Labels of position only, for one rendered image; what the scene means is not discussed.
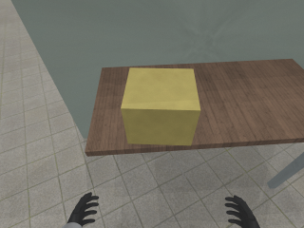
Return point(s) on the robot right hand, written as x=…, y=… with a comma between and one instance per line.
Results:
x=246, y=216

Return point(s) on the table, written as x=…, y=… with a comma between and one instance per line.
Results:
x=242, y=103

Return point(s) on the carton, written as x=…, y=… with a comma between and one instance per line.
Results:
x=160, y=106

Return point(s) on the robot left hand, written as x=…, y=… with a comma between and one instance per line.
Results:
x=80, y=212

